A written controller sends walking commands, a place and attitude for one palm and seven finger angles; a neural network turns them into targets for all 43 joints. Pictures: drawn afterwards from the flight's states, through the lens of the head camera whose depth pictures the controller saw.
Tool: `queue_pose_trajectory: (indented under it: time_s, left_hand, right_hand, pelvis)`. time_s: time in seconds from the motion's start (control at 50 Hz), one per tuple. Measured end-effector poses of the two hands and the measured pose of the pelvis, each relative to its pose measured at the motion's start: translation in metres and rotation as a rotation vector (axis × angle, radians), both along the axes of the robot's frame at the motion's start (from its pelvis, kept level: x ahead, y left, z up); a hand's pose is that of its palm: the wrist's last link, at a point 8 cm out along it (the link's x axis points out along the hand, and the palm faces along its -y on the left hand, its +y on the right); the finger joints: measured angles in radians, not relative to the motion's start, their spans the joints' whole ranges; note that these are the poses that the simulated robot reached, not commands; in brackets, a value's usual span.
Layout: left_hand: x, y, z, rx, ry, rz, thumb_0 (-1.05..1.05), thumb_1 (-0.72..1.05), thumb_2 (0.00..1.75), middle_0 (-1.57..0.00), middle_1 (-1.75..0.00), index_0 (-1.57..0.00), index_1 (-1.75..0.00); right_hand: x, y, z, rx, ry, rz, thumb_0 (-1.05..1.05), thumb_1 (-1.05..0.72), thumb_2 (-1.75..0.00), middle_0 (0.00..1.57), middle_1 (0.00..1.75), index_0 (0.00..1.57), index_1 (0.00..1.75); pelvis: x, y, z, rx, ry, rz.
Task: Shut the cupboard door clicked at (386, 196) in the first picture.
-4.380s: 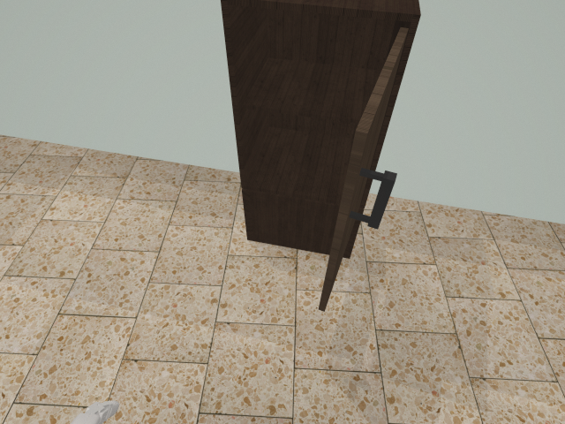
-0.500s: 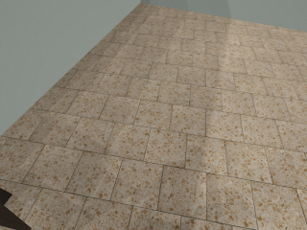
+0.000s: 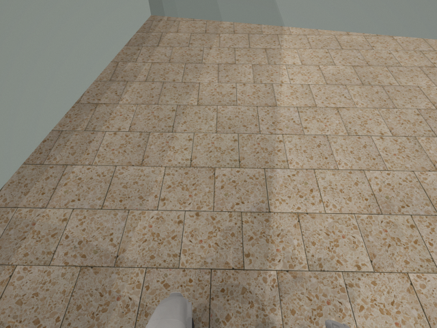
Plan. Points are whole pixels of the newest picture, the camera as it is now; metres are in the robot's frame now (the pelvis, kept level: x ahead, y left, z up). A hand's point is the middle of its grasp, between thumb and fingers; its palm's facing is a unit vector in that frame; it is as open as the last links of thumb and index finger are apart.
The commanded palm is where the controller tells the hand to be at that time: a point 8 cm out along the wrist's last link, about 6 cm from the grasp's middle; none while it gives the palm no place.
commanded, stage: walk around to get in front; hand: left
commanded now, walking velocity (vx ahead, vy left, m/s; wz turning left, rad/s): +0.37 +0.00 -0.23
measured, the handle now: out of the picture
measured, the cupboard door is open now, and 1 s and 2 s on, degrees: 80 80 80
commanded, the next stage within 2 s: walk to a spot facing it in 2.00 s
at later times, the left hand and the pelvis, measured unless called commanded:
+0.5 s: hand (142, 248) +0.31 +0.22 -0.16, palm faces -0.12 -0.98 -0.17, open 7.4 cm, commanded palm none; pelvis +0.21 +0.05 +0.01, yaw -10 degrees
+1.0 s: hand (191, 191) +0.48 +0.13 -0.16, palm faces -0.15 -0.97 -0.21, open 7.2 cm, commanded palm none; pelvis +0.40 -0.04 +0.01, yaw -12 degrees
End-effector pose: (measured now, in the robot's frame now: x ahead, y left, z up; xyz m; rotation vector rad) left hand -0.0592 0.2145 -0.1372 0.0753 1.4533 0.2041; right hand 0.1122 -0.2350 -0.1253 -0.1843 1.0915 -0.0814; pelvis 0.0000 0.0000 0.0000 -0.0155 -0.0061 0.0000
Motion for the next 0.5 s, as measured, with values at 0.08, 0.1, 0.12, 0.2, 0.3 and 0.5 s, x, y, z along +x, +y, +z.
queue_pose_trajectory:
  time_s: [0.08,0.1,0.12,0.2,0.3,0.5]
  left_hand:
    - [0.014,0.015,-0.017,-0.032,0.094,0.014,0.01,0.90,0.90,-0.20,-0.30,-0.20,-0.30]
    - [0.021,0.021,-0.024,-0.040,0.114,0.011,0.01,0.90,0.90,-0.20,-0.30,-0.20,-0.30]
    - [0.030,0.028,-0.029,-0.046,0.130,0.007,0.01,0.90,0.90,-0.20,-0.30,-0.20,-0.30]
    - [0.094,0.055,-0.031,-0.041,0.091,-0.054,0.01,0.90,0.90,-0.20,-0.30,-0.20,-0.30]
    - [0.202,0.078,-0.015,-0.011,-0.078,-0.129,0.01,0.91,0.90,-0.20,-0.29,-0.19,-0.30]
    - [0.364,0.058,0.006,-0.008,-0.230,-0.259,0.00,0.91,0.90,-0.19,-0.29,-0.19,-0.30]
  right_hand:
    - [0.062,0.026,-0.001,-0.019,-0.053,0.022,0.01,-0.91,-0.89,0.19,0.30,0.20,0.30]
    - [0.075,0.032,-0.004,-0.029,-0.075,0.018,0.01,-0.91,-0.89,0.19,0.30,0.20,0.30]
    - [0.083,0.037,-0.004,-0.040,-0.090,0.010,0.01,-0.91,-0.89,0.19,0.30,0.20,0.30]
    - [0.084,0.048,0.000,-0.051,-0.066,-0.063,0.00,-0.91,-0.89,0.20,0.30,0.20,0.30]
    - [0.052,0.054,0.004,-0.060,0.058,-0.188,0.00,-0.93,-0.89,0.20,0.30,0.20,0.30]
    - [0.000,0.074,-0.002,0.009,0.325,-0.360,0.00,-0.92,-0.89,0.19,0.30,0.20,0.30]
  pelvis:
    - [0.044,0.021,-0.013,-0.010,0.002,-0.030]
    - [0.056,0.027,-0.019,-0.014,-0.001,-0.041]
    - [0.066,0.032,-0.023,-0.011,-0.006,-0.046]
    - [0.096,0.046,-0.017,-0.002,-0.038,-0.095]
    - [0.132,0.057,0.000,-0.001,-0.040,-0.116]
    - [0.206,0.051,0.008,0.020,-0.016,-0.174]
